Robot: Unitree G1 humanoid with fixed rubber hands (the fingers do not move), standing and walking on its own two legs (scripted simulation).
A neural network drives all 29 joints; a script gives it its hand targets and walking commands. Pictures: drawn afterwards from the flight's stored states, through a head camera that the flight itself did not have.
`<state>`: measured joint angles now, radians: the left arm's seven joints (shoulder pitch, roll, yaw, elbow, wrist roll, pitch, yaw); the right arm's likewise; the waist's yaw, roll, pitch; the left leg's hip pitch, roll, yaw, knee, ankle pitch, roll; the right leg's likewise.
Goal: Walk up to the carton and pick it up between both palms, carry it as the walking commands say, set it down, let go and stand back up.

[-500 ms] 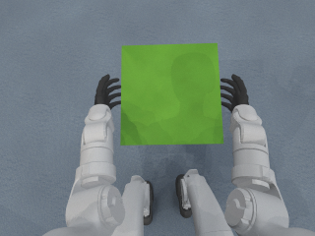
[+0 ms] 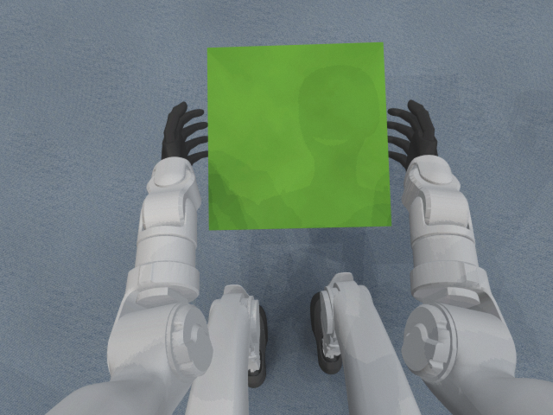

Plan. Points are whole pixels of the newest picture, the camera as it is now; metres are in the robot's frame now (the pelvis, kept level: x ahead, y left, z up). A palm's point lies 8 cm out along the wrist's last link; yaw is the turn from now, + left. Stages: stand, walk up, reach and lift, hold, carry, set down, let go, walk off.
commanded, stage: set down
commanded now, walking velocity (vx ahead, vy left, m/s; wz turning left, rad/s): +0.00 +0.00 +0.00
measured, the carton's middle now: (295, 149) +0.49 -0.04 -0.16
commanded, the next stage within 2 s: none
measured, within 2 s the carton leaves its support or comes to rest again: neither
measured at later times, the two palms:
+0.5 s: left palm (198, 162) +0.48 +0.13 -0.16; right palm (399, 162) +0.45 -0.21 -0.16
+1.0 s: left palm (208, 164) +0.51 +0.13 -0.25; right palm (381, 164) +0.48 -0.21 -0.25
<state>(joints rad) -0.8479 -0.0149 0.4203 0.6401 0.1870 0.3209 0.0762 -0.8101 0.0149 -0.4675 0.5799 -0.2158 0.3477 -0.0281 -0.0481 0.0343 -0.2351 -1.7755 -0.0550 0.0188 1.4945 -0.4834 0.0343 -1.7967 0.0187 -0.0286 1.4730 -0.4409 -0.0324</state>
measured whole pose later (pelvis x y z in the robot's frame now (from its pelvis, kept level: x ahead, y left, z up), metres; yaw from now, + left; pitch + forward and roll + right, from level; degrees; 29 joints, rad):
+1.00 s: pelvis -0.02 +0.00 -0.14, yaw +0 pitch +46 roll +0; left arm -1.21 0.13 0.39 0.75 0.09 0.30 0.10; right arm -1.16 -0.15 -0.41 0.71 -0.10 0.34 -0.07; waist -0.04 0.04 0.00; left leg -2.21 -0.05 0.04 1.96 -0.56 0.03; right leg -2.23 0.01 -0.05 1.93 -0.51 -0.05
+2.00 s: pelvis -0.03 +0.00 -0.21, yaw +1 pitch +34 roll +0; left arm -1.49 0.31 0.17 1.04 -0.12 0.20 0.13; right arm -1.47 -0.37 -0.15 1.05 0.16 0.21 -0.10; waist -0.05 0.04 0.41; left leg -2.24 -0.05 0.06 2.27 -0.62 0.04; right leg -2.27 -0.01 -0.06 2.24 -0.57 -0.06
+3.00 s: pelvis -0.03 +0.00 -0.23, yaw +1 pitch +30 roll +0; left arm -1.52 0.33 0.21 1.06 -0.09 0.17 0.02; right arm -1.49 -0.40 -0.25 1.08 0.12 0.17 0.05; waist -0.06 0.03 0.52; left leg -2.21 -0.06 0.06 2.33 -0.64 0.05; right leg -2.23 -0.02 -0.06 2.31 -0.60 -0.06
